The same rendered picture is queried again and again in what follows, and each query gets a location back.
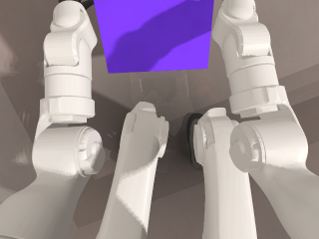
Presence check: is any robot left shin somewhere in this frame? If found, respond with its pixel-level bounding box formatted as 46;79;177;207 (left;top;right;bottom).
120;102;158;146

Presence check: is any right robot foot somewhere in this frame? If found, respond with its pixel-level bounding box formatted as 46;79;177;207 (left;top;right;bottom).
186;113;203;170

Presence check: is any robot right upper arm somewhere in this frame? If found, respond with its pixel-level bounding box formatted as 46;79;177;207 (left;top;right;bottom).
229;117;319;239

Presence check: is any robot left upper arm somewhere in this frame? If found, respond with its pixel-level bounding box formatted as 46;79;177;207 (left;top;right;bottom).
0;125;106;239

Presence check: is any robot right forearm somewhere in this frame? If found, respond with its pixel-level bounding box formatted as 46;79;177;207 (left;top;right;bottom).
211;0;308;152

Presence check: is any carton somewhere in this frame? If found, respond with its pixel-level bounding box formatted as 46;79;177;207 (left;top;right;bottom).
94;0;214;74

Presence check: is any robot left forearm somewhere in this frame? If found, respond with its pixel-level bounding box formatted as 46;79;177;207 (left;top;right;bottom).
32;0;98;167

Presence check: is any robot left hand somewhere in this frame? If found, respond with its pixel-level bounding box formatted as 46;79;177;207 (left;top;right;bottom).
58;0;95;10

